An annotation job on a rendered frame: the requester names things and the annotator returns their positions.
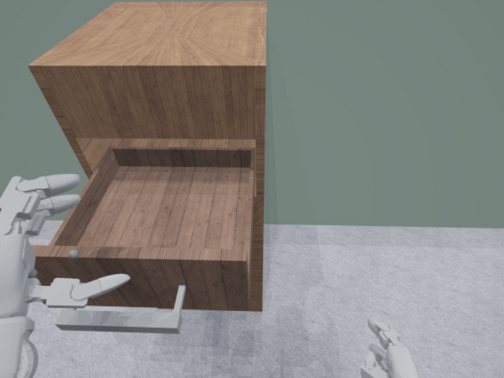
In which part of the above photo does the robot left hand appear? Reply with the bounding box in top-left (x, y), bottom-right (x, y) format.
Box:
top-left (0, 174), bottom-right (131, 318)

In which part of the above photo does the handle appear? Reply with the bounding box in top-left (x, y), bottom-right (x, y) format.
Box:
top-left (55, 283), bottom-right (186, 334)

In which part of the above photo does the robot right hand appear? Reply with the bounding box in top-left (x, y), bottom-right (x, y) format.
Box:
top-left (361, 317), bottom-right (420, 378)

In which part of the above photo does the drawer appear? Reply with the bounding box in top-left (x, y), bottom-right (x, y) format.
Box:
top-left (31, 146), bottom-right (255, 310)

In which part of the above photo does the left robot forearm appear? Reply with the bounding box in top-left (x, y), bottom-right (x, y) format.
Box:
top-left (0, 317), bottom-right (39, 378)

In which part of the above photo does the cabinet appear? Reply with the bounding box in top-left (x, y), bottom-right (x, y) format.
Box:
top-left (28, 1), bottom-right (267, 312)

